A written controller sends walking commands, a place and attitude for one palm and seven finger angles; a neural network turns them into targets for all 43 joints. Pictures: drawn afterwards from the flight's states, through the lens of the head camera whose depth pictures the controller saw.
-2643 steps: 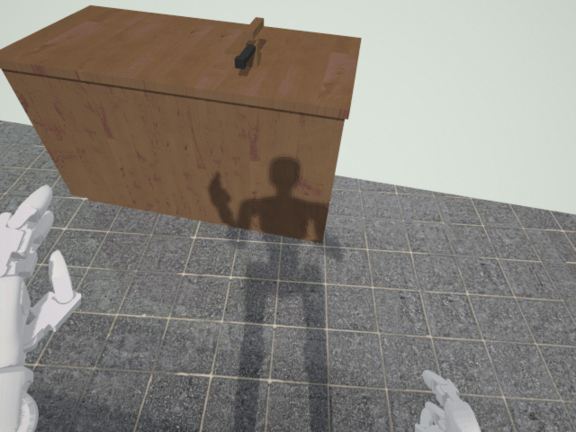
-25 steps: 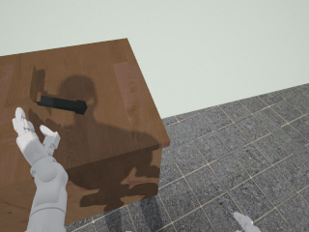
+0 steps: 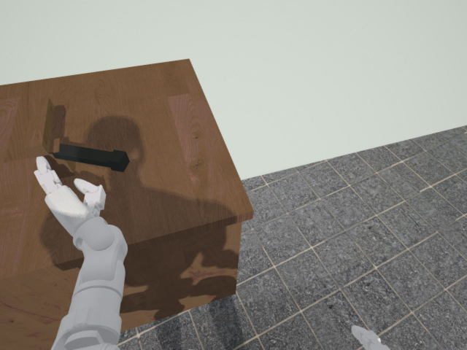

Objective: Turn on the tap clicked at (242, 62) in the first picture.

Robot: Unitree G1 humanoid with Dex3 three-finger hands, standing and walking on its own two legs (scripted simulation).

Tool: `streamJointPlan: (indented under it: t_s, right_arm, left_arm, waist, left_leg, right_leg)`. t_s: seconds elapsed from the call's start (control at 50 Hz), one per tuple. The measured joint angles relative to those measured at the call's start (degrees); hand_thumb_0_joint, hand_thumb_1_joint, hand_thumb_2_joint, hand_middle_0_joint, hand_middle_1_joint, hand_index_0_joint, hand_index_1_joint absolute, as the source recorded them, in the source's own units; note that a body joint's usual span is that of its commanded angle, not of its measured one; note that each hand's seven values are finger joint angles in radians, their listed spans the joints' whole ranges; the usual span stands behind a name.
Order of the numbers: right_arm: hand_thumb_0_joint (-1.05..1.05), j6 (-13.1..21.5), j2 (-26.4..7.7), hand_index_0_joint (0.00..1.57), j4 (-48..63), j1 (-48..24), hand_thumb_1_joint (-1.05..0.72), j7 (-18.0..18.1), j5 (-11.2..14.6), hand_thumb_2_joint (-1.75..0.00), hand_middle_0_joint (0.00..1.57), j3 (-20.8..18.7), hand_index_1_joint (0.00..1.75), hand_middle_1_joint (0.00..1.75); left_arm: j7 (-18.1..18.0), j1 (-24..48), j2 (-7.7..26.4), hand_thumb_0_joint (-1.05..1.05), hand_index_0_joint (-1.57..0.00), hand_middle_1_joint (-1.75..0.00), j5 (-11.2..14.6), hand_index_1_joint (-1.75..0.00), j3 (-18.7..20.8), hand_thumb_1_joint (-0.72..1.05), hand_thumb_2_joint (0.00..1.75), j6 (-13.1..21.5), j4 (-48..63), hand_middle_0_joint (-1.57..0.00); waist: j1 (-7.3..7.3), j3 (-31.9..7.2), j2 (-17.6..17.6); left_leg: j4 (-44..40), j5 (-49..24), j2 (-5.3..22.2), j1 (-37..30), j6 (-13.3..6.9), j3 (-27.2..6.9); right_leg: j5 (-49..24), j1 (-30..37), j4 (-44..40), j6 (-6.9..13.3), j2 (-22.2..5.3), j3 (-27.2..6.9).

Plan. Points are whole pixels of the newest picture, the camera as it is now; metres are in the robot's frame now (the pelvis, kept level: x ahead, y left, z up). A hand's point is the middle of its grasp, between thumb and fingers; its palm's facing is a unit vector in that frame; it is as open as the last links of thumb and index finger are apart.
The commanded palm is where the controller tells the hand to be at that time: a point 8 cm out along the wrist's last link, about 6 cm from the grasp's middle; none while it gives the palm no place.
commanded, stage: push the lever round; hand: left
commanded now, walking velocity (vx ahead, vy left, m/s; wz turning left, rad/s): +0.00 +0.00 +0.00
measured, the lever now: (118, 160) +0.43 +0.24 +0.07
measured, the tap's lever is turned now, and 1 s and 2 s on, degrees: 61 77 86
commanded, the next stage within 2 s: lift the hand up off the lever in 1.22 s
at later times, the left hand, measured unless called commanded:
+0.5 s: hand (122, 174) +0.41 +0.23 +0.06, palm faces +0.82 -0.57 -0.09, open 7.8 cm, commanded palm +0.35 +0.24 +0.06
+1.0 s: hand (128, 161) +0.44 +0.22 +0.06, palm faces +0.85 -0.52 -0.11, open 7.9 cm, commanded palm +0.38 +0.24 +0.06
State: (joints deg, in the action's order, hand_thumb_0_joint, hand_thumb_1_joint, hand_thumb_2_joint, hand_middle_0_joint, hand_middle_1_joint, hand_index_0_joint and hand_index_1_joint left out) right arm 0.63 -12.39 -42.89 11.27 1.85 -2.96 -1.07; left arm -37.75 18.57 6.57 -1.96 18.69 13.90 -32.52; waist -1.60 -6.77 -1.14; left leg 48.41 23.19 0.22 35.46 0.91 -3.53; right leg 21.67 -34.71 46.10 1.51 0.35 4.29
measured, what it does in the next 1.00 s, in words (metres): stands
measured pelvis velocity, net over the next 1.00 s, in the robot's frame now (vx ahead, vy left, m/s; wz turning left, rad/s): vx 0.00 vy -0.01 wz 0.00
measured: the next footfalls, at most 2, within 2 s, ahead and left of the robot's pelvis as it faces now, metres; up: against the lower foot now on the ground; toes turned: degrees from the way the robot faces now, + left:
none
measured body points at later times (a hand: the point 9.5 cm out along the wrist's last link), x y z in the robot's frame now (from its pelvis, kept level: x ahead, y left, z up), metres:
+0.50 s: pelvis +0.00 +0.00 +0.00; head +0.04 +0.00 +0.45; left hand +0.36 +0.25 +0.07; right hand +0.11 -0.25 -0.13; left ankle +0.01 +0.13 -0.70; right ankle +0.01 -0.11 -0.70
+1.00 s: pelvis +0.00 -0.01 -0.01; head +0.06 -0.01 +0.44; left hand +0.39 +0.24 +0.07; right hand +0.07 -0.26 -0.14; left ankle +0.01 +0.13 -0.70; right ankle +0.01 -0.11 -0.70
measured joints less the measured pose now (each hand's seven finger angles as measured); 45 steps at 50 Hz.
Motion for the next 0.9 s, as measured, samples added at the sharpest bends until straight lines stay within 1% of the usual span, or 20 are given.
streamJointPlan:
  t_s: [0.06, 0.16, 0.34, 0.48, 0.62, 0.74, 0.9]
  right_arm:
    - [0.01, -0.09, 0.12, 0.20, -0.25, 0.20, -0.91, -0.38, -0.34, -0.89, 0.20, -0.28, 0.30, 0.30]
    - [0.01, -0.68, 0.48, 0.20, -0.68, 0.44, -0.91, -1.03, -0.79, -0.89, 0.20, -0.44, 0.30, 0.30]
    - [0.01, -1.39, 0.96, 0.20, -1.38, 0.64, -0.91, -1.99, -1.58, -0.89, 0.20, -0.60, 0.30, 0.30]
    - [0.01, -1.89, 1.13, 0.20, -1.70, 0.66, -0.91, -2.72, -2.25, -0.89, 0.20, -0.81, 0.30, 0.30]
    - [0.01, -2.22, 1.08, 0.20, -2.15, 1.16, -0.91, -3.52, -2.87, -0.89, 0.20, -1.05, 0.30, 0.30]
    - [0.01, -2.22, 1.14, 0.20, -2.69, 1.31, -0.91, -3.80, -3.17, -0.89, 0.20, -0.99, 0.30, 0.30]
    - [0.01, -2.30, 0.98, 0.20, -2.56, 1.82, -0.91, -3.75, -3.27, -0.89, 0.20, -1.06, 0.30, 0.30]
  left_arm:
    - [-1.96, 1.27, -0.86, 0.01, -0.14, -0.15, -0.51, -0.14, 0.01, 0.90, 0.90, -0.07, -1.03, -0.15]
    - [-4.06, 2.72, -1.81, 0.01, -0.14, -0.15, -1.74, -0.14, -0.12, 0.90, 0.90, -0.43, -2.58, -0.15]
    - [-7.83, 6.72, -2.76, 0.01, -0.14, -0.15, -2.90, -0.14, 0.07, 0.90, 0.90, -0.93, -6.23, -0.15]
    - [-10.21, 10.33, -3.09, 0.01, -0.15, -0.15, -3.97, -0.15, 1.16, 0.90, 0.90, -1.22, -9.62, -0.15]
    - [-12.50, 13.33, -3.58, 0.01, -0.15, -0.15, -4.74, -0.15, 2.53, 0.93, 0.92, -1.32, -12.65, -0.15]
    - [-13.87, 16.13, -2.91, 0.01, -0.14, -0.15, -5.93, -0.15, 3.96, 0.93, 0.93, -0.90, -16.04, -0.15]
    - [-13.81, 19.45, -0.62, 0.02, -0.13, -0.15, -6.84, -0.14, 6.72, 0.92, 0.93, 0.10, -20.45, -0.15]
  waist:
    - [-0.08, -0.22, -0.05]
    - [-0.27, -0.60, -0.07]
    - [-0.66, -0.80, -0.23]
    - [-1.20, -1.16, -0.33]
    - [-1.36, -1.52, -0.36]
    - [-1.86, -1.64, -0.23]
    - [-3.05, -1.85, -0.12]
  left_leg:
    - [0.10, 0.04, -0.02, 0.28, 0.00, 0.04]
    - [0.21, 0.20, 0.00, 0.47, -0.04, 0.21]
    - [0.56, 0.31, -0.07, 1.15, 0.03, -0.03]
    - [0.80, 0.39, 0.00, 1.98, 0.19, -0.17]
    - [0.99, 0.44, -0.02, 2.75, 0.35, -0.35]
    - [1.19, 0.39, 0.03, 3.52, 0.55, -0.71]
    - [1.25, 0.30, 0.38, 4.57, 0.80, -0.70]
  right_leg:
    - [0.02, -0.28, 0.07, -0.03, -0.02, -0.04]
    - [0.15, -0.56, 0.25, -0.08, 0.00, -0.21]
    - [0.34, -1.13, 0.56, -0.03, -0.07, 0.03]
    - [0.46, -1.94, 0.83, 0.12, 0.00, 0.17]
    - [0.71, -2.76, 1.27, 0.30, -0.03, 0.35]
    - [0.84, -3.51, 1.60, 0.54, 0.02, 0.71]
    - [0.71, -4.69, 1.77, 0.84, 0.36, 0.70]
